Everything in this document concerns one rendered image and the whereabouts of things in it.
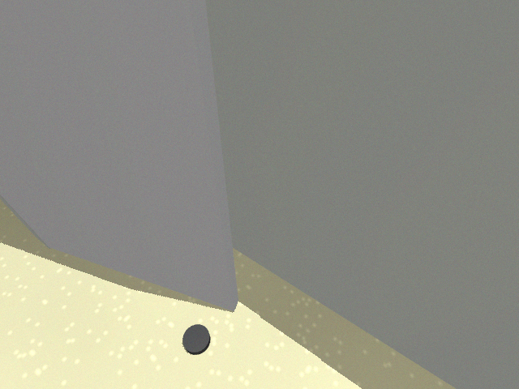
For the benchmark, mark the tin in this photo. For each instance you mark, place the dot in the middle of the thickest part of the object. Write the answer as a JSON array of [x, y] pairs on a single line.
[[196, 339]]

